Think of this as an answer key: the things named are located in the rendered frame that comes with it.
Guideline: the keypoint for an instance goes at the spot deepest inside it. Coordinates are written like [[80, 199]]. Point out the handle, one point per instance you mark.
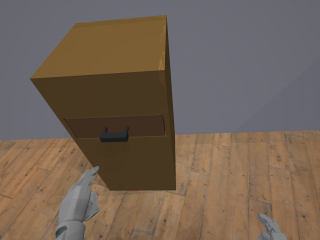
[[114, 136]]

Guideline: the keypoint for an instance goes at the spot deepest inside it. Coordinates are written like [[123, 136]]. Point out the robot right hand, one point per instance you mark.
[[272, 228]]

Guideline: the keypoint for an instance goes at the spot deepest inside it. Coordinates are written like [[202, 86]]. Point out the left robot forearm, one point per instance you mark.
[[70, 230]]

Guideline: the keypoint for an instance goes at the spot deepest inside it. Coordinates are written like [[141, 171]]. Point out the drawer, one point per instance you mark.
[[138, 125]]

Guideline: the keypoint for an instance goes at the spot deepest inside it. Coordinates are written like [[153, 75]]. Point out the robot left hand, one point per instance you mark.
[[79, 203]]

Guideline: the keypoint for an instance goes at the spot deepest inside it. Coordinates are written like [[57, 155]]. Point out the cabinet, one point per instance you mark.
[[117, 67]]

